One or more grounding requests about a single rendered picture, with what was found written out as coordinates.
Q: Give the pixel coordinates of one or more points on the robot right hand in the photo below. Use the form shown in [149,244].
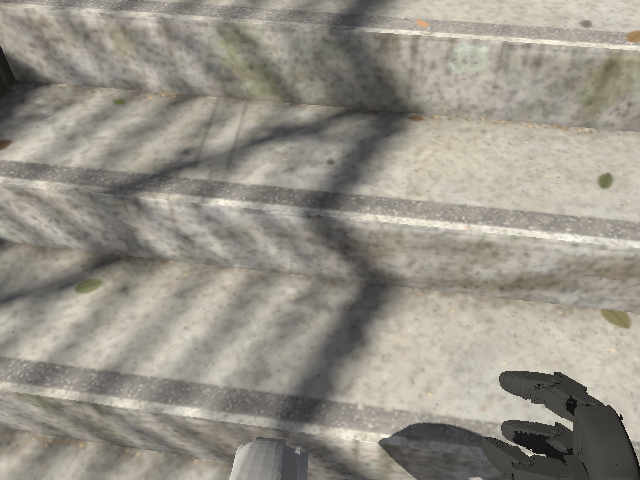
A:
[598,448]

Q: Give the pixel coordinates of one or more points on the robot left shin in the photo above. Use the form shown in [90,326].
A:
[239,448]

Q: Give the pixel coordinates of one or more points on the left robot thigh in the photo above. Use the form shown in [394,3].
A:
[270,459]

